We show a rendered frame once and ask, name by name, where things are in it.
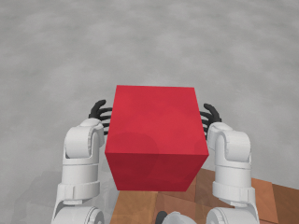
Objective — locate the left robot upper arm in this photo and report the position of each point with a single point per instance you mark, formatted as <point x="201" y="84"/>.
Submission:
<point x="79" y="215"/>

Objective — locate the right robot forearm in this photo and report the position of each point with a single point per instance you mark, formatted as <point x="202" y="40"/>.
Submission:
<point x="232" y="183"/>

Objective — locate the left robot forearm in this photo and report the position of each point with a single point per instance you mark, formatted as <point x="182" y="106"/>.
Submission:
<point x="80" y="165"/>

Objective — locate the right robot foot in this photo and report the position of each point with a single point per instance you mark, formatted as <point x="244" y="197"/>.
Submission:
<point x="160" y="217"/>

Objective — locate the carton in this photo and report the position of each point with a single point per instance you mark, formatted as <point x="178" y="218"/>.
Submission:
<point x="156" y="139"/>

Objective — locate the robot left hand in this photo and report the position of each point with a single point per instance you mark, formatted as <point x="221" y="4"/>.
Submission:
<point x="96" y="112"/>

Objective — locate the right robot upper arm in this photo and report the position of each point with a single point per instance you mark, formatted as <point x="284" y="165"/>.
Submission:
<point x="224" y="215"/>

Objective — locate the robot right hand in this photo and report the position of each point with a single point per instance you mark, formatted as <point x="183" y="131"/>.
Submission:
<point x="213" y="117"/>

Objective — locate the robot right thigh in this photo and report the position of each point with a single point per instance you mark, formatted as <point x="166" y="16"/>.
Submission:
<point x="178" y="219"/>

